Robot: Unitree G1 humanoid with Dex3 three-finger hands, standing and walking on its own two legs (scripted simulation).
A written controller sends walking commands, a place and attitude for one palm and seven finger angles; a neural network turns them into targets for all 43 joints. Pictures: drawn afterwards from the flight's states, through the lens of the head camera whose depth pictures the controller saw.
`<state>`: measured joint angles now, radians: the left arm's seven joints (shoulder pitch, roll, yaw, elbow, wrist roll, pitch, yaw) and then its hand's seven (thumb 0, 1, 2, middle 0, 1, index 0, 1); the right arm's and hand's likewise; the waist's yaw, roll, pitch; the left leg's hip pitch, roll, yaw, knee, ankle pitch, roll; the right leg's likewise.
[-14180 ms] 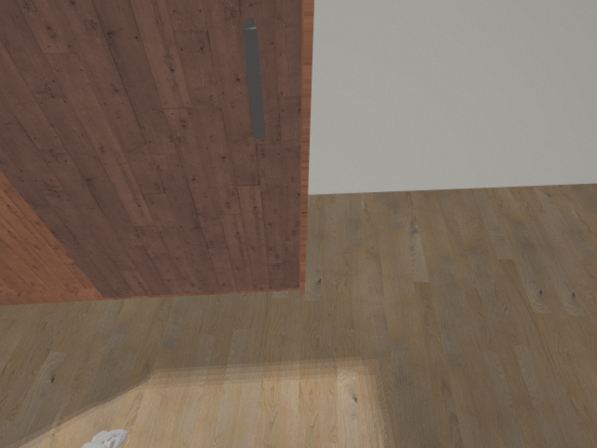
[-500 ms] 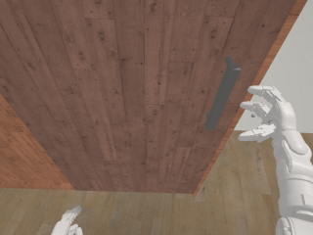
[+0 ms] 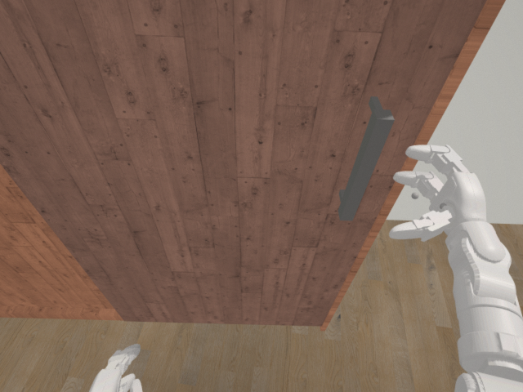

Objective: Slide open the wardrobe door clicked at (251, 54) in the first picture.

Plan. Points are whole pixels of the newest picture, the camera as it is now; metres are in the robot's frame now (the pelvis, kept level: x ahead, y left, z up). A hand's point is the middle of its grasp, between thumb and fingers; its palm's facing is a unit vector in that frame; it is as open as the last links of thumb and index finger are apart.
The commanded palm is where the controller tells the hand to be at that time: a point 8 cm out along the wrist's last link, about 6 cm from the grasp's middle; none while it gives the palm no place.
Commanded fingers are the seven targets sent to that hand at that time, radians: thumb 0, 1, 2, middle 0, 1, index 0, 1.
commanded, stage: feel for the door with the fingertips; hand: right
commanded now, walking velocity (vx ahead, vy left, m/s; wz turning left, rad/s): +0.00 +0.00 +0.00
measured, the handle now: (358, 164) +0.46 -0.11 +0.13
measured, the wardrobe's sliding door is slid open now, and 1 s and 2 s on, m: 0.00 0.00 0.00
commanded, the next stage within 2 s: slide the fingers in behind the handle in 1.00 s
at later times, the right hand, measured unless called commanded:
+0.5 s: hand (389, 195) +0.38 -0.15 +0.13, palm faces -0.04 +1.00 +0.00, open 14.0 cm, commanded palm +0.36 -0.20 +0.14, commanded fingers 0.00 0.50 -0.30 0.30 1.20 0.30 1.20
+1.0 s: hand (391, 183) +0.41 -0.15 +0.13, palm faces -0.03 +1.00 +0.00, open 14.0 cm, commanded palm +0.39 -0.20 +0.14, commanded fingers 0.00 0.50 -0.30 0.30 1.20 0.30 1.20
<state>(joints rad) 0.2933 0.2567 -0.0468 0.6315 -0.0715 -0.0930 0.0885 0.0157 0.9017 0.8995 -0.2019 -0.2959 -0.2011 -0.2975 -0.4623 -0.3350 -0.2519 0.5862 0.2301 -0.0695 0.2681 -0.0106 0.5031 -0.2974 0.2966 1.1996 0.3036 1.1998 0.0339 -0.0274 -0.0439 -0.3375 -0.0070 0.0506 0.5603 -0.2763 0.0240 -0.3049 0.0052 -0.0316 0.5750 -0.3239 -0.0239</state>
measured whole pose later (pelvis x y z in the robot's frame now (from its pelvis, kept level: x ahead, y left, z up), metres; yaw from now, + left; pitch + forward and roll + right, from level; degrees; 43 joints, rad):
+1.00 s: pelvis +0.00 +0.01 +0.00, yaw +0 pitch +3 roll +0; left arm 0.31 0.27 -0.03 0.66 -0.07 -0.07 0.08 0.02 0.90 0.90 -0.20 -0.30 -0.20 -0.30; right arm -0.57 -0.31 -0.23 0.71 0.21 -0.11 0.20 -0.01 0.50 -0.30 0.30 1.20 0.30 1.20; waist 0.05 -0.02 -0.04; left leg -0.36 -0.02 0.05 0.57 -0.27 0.04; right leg -0.32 -0.01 -0.03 0.58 -0.32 -0.01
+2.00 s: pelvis +0.00 +0.00 +0.00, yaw +0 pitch +2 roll +0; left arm 0.26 0.23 -0.04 0.64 -0.06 -0.06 0.06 0.02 0.90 0.90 -0.20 -0.30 -0.20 -0.30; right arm -0.48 -0.20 -0.11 0.52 0.18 -0.04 0.09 -0.01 0.50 -0.30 0.30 1.20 0.30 1.20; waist 0.03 -0.03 -0.04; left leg -0.33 0.00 0.05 0.57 -0.28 0.02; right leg -0.30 0.01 -0.03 0.58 -0.32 -0.02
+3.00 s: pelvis +0.00 +0.01 +0.00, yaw +1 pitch +3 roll +0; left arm 0.27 0.23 -0.04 0.64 -0.06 -0.05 0.05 0.02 0.90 0.90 -0.20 -0.30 -0.20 -0.30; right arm -0.49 -0.17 -0.10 0.54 0.17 -0.06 0.06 -0.01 0.50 -0.30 0.30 1.20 0.30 1.20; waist 0.04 -0.02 -0.04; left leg -0.33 -0.02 0.04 0.56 -0.28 0.03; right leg -0.29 0.00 -0.04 0.56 -0.33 -0.02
